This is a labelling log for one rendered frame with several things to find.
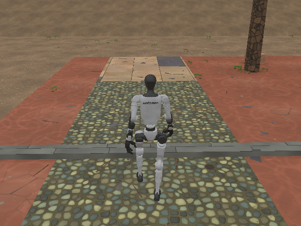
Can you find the left robot forearm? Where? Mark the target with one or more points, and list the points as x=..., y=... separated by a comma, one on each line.
x=130, y=130

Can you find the robot right shin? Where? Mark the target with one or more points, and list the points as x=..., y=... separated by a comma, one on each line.
x=158, y=178

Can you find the left robot upper arm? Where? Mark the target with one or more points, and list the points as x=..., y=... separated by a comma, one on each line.
x=134, y=107

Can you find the left robot hand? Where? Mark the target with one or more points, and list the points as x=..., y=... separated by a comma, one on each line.
x=127, y=146

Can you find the robot left foot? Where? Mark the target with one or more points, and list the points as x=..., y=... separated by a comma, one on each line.
x=139, y=178

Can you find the right robot forearm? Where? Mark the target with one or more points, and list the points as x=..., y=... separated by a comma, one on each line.
x=170, y=123

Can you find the right robot hand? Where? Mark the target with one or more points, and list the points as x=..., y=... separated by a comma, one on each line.
x=166, y=131

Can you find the right robot upper arm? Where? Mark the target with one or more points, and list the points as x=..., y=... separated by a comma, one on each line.
x=165, y=100

